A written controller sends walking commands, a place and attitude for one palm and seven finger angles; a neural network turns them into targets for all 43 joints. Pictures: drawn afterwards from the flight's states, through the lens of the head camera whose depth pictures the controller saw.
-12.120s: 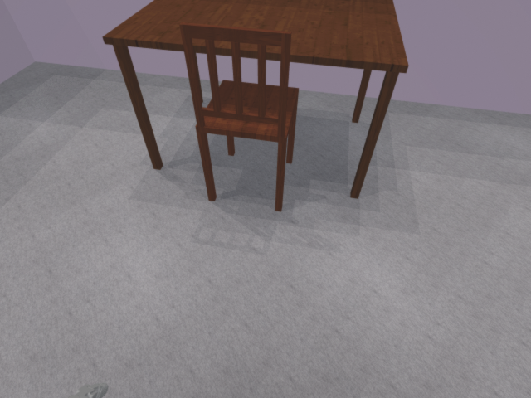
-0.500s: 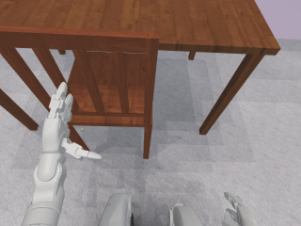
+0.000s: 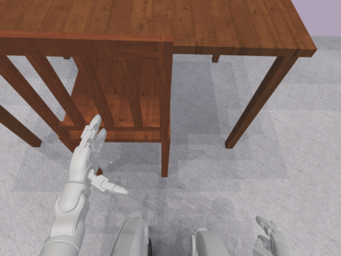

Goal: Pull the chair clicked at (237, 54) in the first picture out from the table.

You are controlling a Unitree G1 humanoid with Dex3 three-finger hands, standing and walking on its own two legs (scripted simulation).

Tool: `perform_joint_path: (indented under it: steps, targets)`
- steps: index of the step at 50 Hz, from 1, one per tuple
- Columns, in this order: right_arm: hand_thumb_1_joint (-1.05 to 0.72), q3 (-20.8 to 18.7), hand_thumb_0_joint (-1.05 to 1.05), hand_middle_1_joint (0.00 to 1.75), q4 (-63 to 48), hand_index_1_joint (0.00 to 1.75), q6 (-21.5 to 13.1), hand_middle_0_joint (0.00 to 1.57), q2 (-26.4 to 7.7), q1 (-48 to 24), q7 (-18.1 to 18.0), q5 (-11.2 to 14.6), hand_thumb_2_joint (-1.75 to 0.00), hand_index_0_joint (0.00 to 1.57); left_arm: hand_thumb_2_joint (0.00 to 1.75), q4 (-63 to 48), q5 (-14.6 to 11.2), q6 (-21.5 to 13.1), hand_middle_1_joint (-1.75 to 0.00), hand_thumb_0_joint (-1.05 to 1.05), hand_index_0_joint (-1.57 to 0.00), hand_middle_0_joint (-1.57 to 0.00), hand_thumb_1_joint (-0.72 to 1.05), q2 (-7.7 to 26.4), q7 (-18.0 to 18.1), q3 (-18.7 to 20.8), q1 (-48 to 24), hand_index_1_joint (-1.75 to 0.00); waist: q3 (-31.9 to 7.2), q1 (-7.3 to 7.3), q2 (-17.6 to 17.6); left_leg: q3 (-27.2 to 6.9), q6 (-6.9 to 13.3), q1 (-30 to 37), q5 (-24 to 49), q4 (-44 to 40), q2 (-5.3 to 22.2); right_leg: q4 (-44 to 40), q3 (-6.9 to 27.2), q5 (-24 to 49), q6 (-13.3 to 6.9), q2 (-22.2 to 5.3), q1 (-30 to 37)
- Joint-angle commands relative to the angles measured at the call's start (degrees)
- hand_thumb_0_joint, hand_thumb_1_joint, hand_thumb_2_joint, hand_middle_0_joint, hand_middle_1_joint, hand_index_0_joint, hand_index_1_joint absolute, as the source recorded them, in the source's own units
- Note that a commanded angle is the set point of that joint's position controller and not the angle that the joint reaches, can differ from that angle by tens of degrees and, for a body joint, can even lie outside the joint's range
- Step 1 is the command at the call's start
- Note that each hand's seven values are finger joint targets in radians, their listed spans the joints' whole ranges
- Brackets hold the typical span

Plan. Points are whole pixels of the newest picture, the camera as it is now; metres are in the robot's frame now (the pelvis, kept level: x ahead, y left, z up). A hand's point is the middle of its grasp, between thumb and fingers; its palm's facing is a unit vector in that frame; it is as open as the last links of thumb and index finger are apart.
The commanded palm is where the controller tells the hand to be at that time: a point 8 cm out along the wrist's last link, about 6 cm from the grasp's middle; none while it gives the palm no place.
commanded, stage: aim the fingers beside a spindle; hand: left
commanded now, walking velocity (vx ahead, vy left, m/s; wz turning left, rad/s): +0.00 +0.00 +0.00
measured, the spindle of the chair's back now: (98, 96) +0.49 +0.20 +0.03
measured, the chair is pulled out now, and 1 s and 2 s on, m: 0.00 0.00 0.00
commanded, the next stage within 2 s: push the fingers through the gap in 0.66 s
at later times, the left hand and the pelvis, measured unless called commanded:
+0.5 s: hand (96, 149) +0.34 +0.17 +0.05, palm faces +0.08 -0.99 -0.07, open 16.9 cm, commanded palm +0.31 +0.23 +0.02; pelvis +0.00 -0.01 +0.00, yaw +0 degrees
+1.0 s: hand (99, 148) +0.35 +0.18 +0.02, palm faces +0.00 -1.00 -0.02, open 16.9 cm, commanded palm +0.34 +0.22 +0.03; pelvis +0.00 +0.00 +0.00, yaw +0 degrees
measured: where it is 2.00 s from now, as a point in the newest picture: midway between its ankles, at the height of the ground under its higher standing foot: outside the picture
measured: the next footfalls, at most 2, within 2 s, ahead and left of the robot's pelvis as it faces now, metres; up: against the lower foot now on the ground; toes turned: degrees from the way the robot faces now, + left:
none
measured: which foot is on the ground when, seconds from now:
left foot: down 0.00-1.00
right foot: down 0.00-1.00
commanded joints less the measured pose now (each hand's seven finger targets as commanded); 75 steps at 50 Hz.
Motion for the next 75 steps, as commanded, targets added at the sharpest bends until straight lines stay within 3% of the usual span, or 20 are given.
perform_joint_path:
  steps: [1, 4, 8, 11, 13, 16, 19, 24, 29, 32, 35, 39, 41, 46, 50, 54, 59, 64, 71, 75]
  targets:
    - [-0.90, -3.4, 0.00, 0.30, -6.1, 0.30, -3.3, 0.20, -7.0, 1.5, -0.8, -1.6, -0.90, 0.20, 0.30, -30.3, 0.5, -12.5, -0.08, 0.00, -0.06, -0.06, -0.50, 15.7, 6.8, 11.3, -11.3, -0.08, -29.7, 2.43, 6.8, -4.0, -0.4, 34.2, 24.2, -7.9, -0.8, -9.5, 2.4, 23.7, -0.6, 0.9, 4.6]
    - [-0.90, -3.1, 0.00, 0.30, -4.2, 0.30, -2.6, 0.20, -6.6, 1.0, -0.1, -2.0, -0.90, 0.20, 0.30, -20.6, 3.1, -12.4, -0.08, 0.00, -0.06, -0.06, -0.50, 15.2, 9.7, 12.5, -9.7, -0.08, -22.4, 0.65, 2.9, -3.7, -0.1, 26.7, 20.9, -6.6, -0.9, -8.8, 2.4, 22.8, -0.1, 1.1, 3.5]
    - [-0.90, -2.8, 0.00, 0.30, -4.6, 0.30, -1.2, 0.20, -8.0, 0.4, 0.4, -0.8, -0.90, 0.20, 0.30, -0.7, 2.3, -6.0, -0.08, 0.00, -0.06, -0.06, -0.50, 5.7, 3.6, 4.5, -6.2, -0.08, -11.9, -1.89, -4.2, -2.1, 0.1, 15.9, 6.7, -6.7, -1.8, -12.1, 3.3, 13.8, 0.5, 1.0, 1.3]
    - [-0.90, -3.2, 0.00, 0.30, -6.7, 0.30, -1.3, 0.20, -8.8, 0.5, 0.2, 0.7, -0.90, 0.20, 0.30, -2.0, -0.9, -2.9, -0.08, 0.00, -0.06, -0.06, -0.50, 0.8, -2.9, -1.3, -5.0, -0.08, -15.5, -1.41, -4.3, -2.1, 0.5, 18.3, 8.8, -7.3, -2.0, -13.6, 4.0, 16.8, 0.3, 0.5, 4.8]
    - [-0.90, -3.7, 0.00, 0.30, -7.7, 0.30, -2.0, 0.20, -8.7, 0.5, -0.2, 0.5, -0.90, 0.20, 0.30, -11.0, -1.9, -4.1, -0.08, 0.00, -0.06, -0.06, -0.50, 1.6, -4.0, -2.4, -7.9, -0.08, -20.5, -1.07, -1.3, -2.7, 0.7, 22.2, 12.2, -7.2, -1.8, -12.7, 3.6, 19.6, 0.2, 0.2, 5.6]
    - [-0.90, -3.9, 0.00, 0.30, -6.9, 0.30, -3.3, 0.20, -8.2, 0.7, -1.0, -0.5, -0.90, 0.20, 0.30, -26.4, -1.6, -9.5, -0.08, 0.00, -0.06, -0.06, -0.50, 10.3, 0.4, 4.4, -14.5, -0.08, -27.2, 0.09, 3.8, -3.9, 0.4, 30.9, 18.7, -7.2, -1.1, -11.1, 2.9, 21.8, -0.1, 0.6, 4.4]
    - [-0.90, -3.5, 0.00, 0.30, -4.5, 0.30, -3.8, 0.20, -7.7, 1.2, -1.3, -1.8, -0.90, 0.20, 0.30, -28.7, 1.1, -13.6, -0.08, 0.00, -0.06, -0.06, -0.50, 18.8, 7.4, 13.7, -13.8, -0.08, -26.3, 1.35, 4.9, -4.2, 0.0, 30.6, 21.4, -6.9, -0.7, -9.2, 2.5, 21.7, -0.4, 1.1, 3.1]
    - [-0.90, -2.8, 0.00, 0.30, -3.6, 0.30, -1.8, 0.20, -7.1, 0.0, 0.1, -1.5, -0.90, 0.20, 0.30, -4.1, 3.2, -9.0, -0.08, 0.00, -0.06, -0.06, -0.50, 9.8, 6.6, 8.7, -8.7, -0.08, -13.5, -1.29, -1.3, -2.6, 0.1, 17.9, 8.2, -6.5, -1.7, -11.0, 2.9, 13.5, 0.3, 1.3, 0.3]
    - [-0.90, -3.2, 0.00, 0.30, -7.5, 0.30, -1.7, 0.20, -8.6, 0.3, 0.0, 0.6, -0.90, 0.20, 0.30, -3.8, -1.3, -2.6, -0.08, 0.00, -0.06, -0.06, -0.50, 0.2, -3.8, -2.4, -7.1, -0.08, -18.6, -1.39, -2.3, -2.3, 0.6, 20.2, 10.5, -7.2, -1.9, -13.0, 3.8, 18.1, 0.2, 0.5, 5.1]
    - [-0.90, -3.8, 0.00, 0.30, -7.2, 0.30, -2.6, 0.20, -8.6, 0.5, -0.8, 0.1, -0.90, 0.20, 0.30, -17.5, -2.3, -6.1, -0.08, 0.00, -0.06, -0.06, -0.50, 7.2, -2.9, 2.3, -12.5, -0.08, -24.5, -0.48, 1.0, -3.1, 0.6, 25.7, 15.4, -6.8, -1.3, -12.0, 3.6, 21.3, 0.2, 0.4, 5.5]
    - [-0.90, -3.6, 0.00, 0.30, -5.6, 0.30, -3.6, 0.20, -7.9, 1.0, -1.4, -1.2, -0.90, 0.20, 0.30, -28.8, -1.0, -12.0, -0.08, 0.00, -0.06, -0.06, -0.50, 16.1, 3.4, 10.7, -16.0, -0.08, -28.2, 1.14, 5.5, -3.9, 0.1, 31.5, 20.9, -7.4, -0.9, -10.2, 3.0, 22.5, -0.3, 1.0, 4.5]
    - [-0.90, -3.0, 0.00, 0.30, -3.3, 0.30, -3.0, 0.20, -7.1, 0.7, -0.5, -2.0, -0.90, 0.20, 0.30, -18.1, 2.6, -12.5, -0.08, 0.00, -0.06, -0.06, -0.50, 15.0, 8.4, 12.2, -11.7, -0.08, -20.9, 0.04, 3.6, -4.1, -0.2, 26.1, 17.9, -6.7, -0.9, -8.9, 2.0, 19.2, -0.1, 1.3, 0.9]
    - [-0.90, -2.9, 0.00, 0.30, -3.0, 0.30, -2.3, 0.20, -7.4, 0.5, 0.0, -1.7, -0.90, 0.20, 0.30, -8.6, 3.4, -10.0, -0.08, 0.00, -0.06, -0.06, -0.50, 9.6, 6.8, 7.3, -12.6, -0.08, -15.4, -1.91, 1.0, -3.7, -0.2, 21.3, 11.3, -6.8, -1.1, -10.0, 2.0, 15.2, 0.2, 1.2, -1.3]
    - [-0.90, -3.2, 0.00, 0.30, -5.9, 0.30, -1.5, 0.20, -9.1, 1.1, -0.4, 0.2, -0.90, 0.20, 0.30, -5.9, 0.1, -2.6, -0.08, 0.00, -0.06, -0.06, -0.50, 3.8, -1.1, -0.2, -14.0, -0.08, -18.9, -1.95, 0.4, -3.4, 0.1, 25.0, 9.6, -9.4, -1.4, -13.7, 2.4, 15.0, 0.0, 0.8, 2.5]
    - [-0.90, -3.4, 0.00, 0.30, -4.8, 0.30, -2.3, 0.20, -9.0, 1.9, -1.4, -0.2, -0.90, 0.20, 0.30, -13.4, -0.6, -4.9, -0.08, 0.00, -0.06, -0.06, -0.50, 10.1, 0.4, 5.1, -23.1, -0.08, -23.2, -1.75, 1.6, -4.5, 0.2, 29.2, 15.0, -8.4, -0.9, -12.7, 2.2, 17.9, 0.0, 0.9, 2.0]
    - [-0.90, -3.1, 0.00, 0.30, -2.5, 0.30, -2.6, 0.20, -8.3, 2.6, -1.1, -1.7, -0.90, 0.20, 0.30, -10.7, 1.5, -10.1, -0.08, 0.00, -0.06, -0.06, -0.50, 16.0, 6.0, 12.7, -25.9, -0.08, -21.7, -0.80, 1.7, -4.6, -0.2, 27.3, 16.3, -7.2, -0.8, -10.5, 2.0, 17.6, -0.1, 1.4, 0.0]
    - [-0.90, -3.2, 0.00, 0.30, -3.1, 0.30, -1.3, 0.20, -8.3, 3.2, 0.6, -2.1, -0.90, 0.20, 0.30, -0.9, 4.0, -9.0, -0.08, 0.00, -0.06, -0.06, -0.50, 12.0, 5.7, 9.5, -21.6, -0.08, -22.5, -0.37, 4.8, -3.8, -0.8, 26.7, 15.9, -7.4, -1.2, -9.6, 1.9, 18.1, -0.4, 1.3, -0.4]
    - [-0.90, -3.3, 0.00, 0.30, -3.2, 0.30, -1.0, 0.20, -8.8, 3.4, -0.2, -1.2, -0.90, 0.20, 0.30, -6.8, 1.6, -8.4, -0.08, 0.00, -0.06, -0.06, -0.50, 9.7, 3.0, 5.4, -31.7, -0.08, -24.5, -3.26, 3.6, -4.5, -0.3, 29.8, 15.2, -7.6, -0.8, -11.5, 2.2, 17.6, -0.1, 1.4, -0.3]
    - [-0.90, -3.3, 0.00, 0.30, -0.2, 0.30, -0.8, 0.20, -9.2, 4.8, -0.7, -1.4, -0.90, 0.20, 0.30, 5.0, 2.5, -8.3, -0.08, 0.00, -0.06, -0.06, -0.50, 12.7, 3.1, 8.8, -34.3, -0.08, -20.2, -3.62, -0.8, -4.6, -0.2, 24.1, 11.5, -7.0, -1.0, -11.4, 2.1, 14.8, 0.1, 1.4, -2.0]
    - [-0.90, -3.1, 0.00, 0.30, -1.4, 0.30, 0.4, 0.20, -9.2, 5.3, 0.1, -1.5, -0.90, 0.20, 0.30, 8.3, 3.1, -7.3, -0.08, 0.00, -0.06, -0.06, -0.50, 14.7, 3.3, 11.3, -33.2, -0.08, -22.4, -1.98, 1.1, -3.8, -0.3, 24.0, 13.1, -7.1, -1.3, -11.0, 2.4, 16.5, -0.1, 1.3, -0.3]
